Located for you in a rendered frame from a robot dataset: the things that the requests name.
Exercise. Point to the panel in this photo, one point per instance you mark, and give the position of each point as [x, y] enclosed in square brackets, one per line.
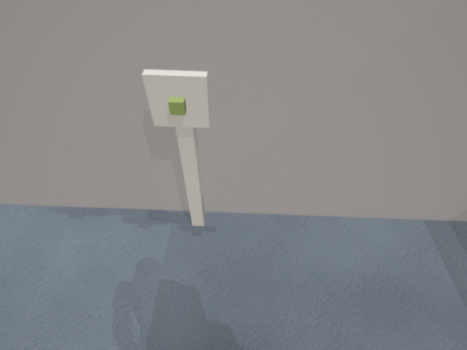
[160, 85]

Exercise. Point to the button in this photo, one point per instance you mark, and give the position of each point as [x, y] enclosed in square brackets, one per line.
[177, 106]

